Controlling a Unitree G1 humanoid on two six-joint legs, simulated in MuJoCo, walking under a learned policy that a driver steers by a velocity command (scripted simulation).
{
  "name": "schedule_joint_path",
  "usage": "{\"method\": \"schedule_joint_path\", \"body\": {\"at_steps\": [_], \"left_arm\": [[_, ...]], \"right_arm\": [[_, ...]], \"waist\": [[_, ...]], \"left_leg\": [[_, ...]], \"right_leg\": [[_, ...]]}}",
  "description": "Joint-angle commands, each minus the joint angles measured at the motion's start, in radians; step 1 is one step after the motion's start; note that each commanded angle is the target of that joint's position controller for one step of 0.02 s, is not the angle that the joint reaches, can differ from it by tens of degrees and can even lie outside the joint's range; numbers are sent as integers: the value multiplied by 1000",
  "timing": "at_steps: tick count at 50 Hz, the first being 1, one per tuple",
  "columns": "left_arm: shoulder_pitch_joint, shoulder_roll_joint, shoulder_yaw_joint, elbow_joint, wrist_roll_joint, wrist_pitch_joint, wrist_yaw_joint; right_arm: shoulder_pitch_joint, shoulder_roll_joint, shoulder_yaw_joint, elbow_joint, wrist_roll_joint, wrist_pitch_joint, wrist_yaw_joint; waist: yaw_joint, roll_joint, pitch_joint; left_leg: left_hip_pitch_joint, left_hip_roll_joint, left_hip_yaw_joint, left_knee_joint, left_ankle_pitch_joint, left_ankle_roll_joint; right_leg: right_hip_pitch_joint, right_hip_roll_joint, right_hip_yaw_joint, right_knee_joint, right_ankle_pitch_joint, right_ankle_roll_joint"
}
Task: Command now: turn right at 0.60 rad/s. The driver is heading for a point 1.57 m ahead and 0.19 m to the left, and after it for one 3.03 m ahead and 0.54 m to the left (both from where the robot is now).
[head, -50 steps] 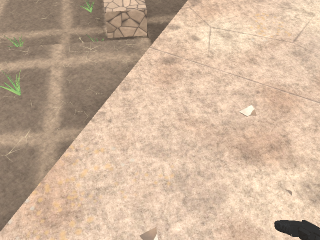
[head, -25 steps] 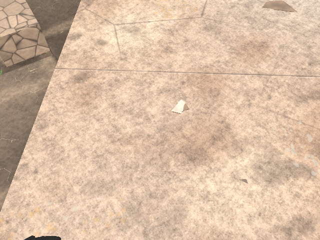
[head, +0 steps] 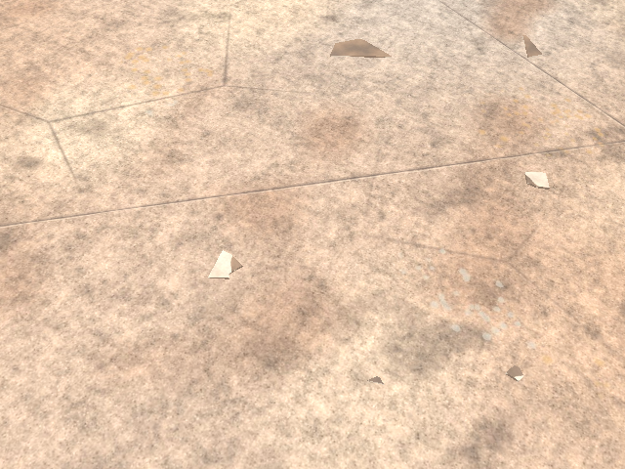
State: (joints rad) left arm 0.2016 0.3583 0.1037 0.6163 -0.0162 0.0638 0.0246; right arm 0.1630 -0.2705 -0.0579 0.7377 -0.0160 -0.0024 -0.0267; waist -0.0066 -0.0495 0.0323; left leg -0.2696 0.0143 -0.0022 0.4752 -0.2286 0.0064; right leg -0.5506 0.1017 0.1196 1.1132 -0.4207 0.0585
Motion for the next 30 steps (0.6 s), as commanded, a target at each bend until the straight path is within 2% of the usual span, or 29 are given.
{"method": "schedule_joint_path", "body": {"at_steps": [1, 3, 6, 8, 10, 12, 13, 14, 15, 16, 17, 18, 19, 21, 23, 25, 27, 29, 30], "left_arm": [[-11, 51, 16, -71, -12, -1, -2], [-61, 38, 7, -95, -11, -4, -6], [-78, 19, -7, -113, -3, -6, -19], [-71, 26, -7, -114, -2, -4, -25], [-51, 30, -4, -107, 0, -1, -30], [23, 23, -1, -74, 3, -2, -34], [40, 46, 5, -66, 6, -3, -30], [63, 118, 18, -74, 8, -5, -17], [27, 167, 19, -90, 36, -15, -16], [38, 106, 5, -85, 51, -35, -21], [5, 79, -8, -67, 52, -51, -22], [-42, 80, -7, -62, 41, -59, -21], [-79, 64, -15, -59, 27, -64, -19], [-105, 29, -31, -46, 30, -67, -13], [-118, 13, -36, -33, 31, -66, -12], [-102, 23, -33, -12, 32, -62, -13], [-94, 31, -33, 10, 32, -58, -16], [-117, 13, -43, 28, 22, -58, -18], [-102, -2, -50, 46, 17, -61, -20]], "right_arm": [[-48, -134, -29, -80, 1, 0, -16], [-7, -158, -38, -72, -2, 9, -20], [-16, -200, -55, -74, 5, 15, -12], [-21, -216, -62, -70, 13, 16, -2], [-16, -221, -62, -59, 27, 15, 8], [-43, -210, -57, -51, 49, 14, 10], [9, -175, -45, -24, 51, 8, 14], [34, -105, -20, -32, 7, 1, 22], [-12, -82, -8, -73, -10, -4, 20], [-71, -154, -31, -72, 3, 2, 8], [-67, -166, -39, -63, 20, 8, 7], [-39, -158, -43, -38, 22, 15, 2], [-26, -163, -46, -26, 14, 23, -3], [12, -142, -42, -7, 13, 25, -3], [18, -110, -29, 0, 18, 23, 0], [-15, -94, -18, -8, 16, 22, 2], [-15, -104, -16, -8, 19, 20, 4], [24, -97, -13, 11, 17, 16, 6], [41, -96, -8, 19, 5, 11, 9]], "waist": [[-3, 203, -50], [-38, 222, -68], [-47, 236, -93], [-45, 246, -100], [-35, 245, -104], [16, 221, -108], [19, 165, -116], [-4, -53, -167], [3, -248, -153], [66, -137, -165], [40, -121, -137], [20, -100, -116], [11, -101, -93], [-14, -93, -99], [-12, -91, -103], [14, -90, -95], [24, -89, -89], [-7, -71, -78], [-24, -43, -70]], "left_leg": [[167, 218, -146, -154, 315, 188], [238, 244, -136, -149, 342, 206], [224, 272, -88, -142, 379, 212], [189, 280, -68, -132, 408, 213], [190, 290, -70, -104, 423, 209], [146, 267, -40, -32, 398, 165], [68, 235, -1, 23, 303, 100], [-107, 151, 89, 221, 1, -2], [-286, 43, 92, 366, -394, -69], [-280, 61, -3, 517, -429, -84], [-274, 67, -28, 570, -382, -79], [-278, 68, -33, 571, -327, -80], [-275, 70, -40, 564, -269, -88], [-197, 55, -31, 552, -186, -102], [-149, 57, -23, 426, -152, -106], [-100, 52, -14, 305, -166, -101], [-56, 45, -10, 211, -169, -93], [36, 35, 1, 35, -45, -74], [115, 39, -9, -87, 108, -57]], "right_leg": [[-111, -61, -50, 42, 41, 43], [-107, -91, -67, -58, 36, 56], [12, -125, -111, -214, 9, 45], [101, -120, -144, -305, 5, 28], [163, -104, -158, -419, 27, 1], [306, -80, -181, -667, 207, -53], [434, -89, -140, -770, 340, -85], [617, -276, 102, -771, 637, -139], [576, -481, 306, -748, 784, -331], [511, -471, 282, -765, 709, -388], [474, -414, 206, -772, 641, -351], [457, -362, 154, -779, 560, -305], [439, -344, 130, -780, 572, -284], [390, -306, 74, -778, 637, -278], [397, -282, 46, -770, 605, -269], [399, -289, 65, -764, 558, -279], [394, -305, 104, -761, 504, -291], [357, -288, 113, -751, 418, -267], [321, -266, 104, -750, 357, -228]]}}
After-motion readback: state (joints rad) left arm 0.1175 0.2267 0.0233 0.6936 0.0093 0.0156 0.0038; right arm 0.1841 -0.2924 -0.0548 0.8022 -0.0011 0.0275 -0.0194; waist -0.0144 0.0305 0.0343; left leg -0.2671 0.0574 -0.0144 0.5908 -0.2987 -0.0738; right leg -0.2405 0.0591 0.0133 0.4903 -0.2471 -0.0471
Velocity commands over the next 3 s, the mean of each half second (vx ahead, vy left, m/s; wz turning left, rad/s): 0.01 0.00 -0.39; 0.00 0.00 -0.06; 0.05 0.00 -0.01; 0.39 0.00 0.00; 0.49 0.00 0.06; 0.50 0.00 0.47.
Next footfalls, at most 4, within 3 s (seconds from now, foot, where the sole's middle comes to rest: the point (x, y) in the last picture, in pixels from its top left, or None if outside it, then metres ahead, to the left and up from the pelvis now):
0.26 right None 0.02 -0.15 -0.78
0.62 left None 0.05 0.09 -0.78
2.02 left None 0.44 0.01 -0.78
2.58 right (424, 374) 0.69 -0.28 -0.78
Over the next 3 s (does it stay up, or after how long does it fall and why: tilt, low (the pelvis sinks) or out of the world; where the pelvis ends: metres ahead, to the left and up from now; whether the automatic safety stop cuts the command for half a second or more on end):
stays up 0.75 -0.16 0.00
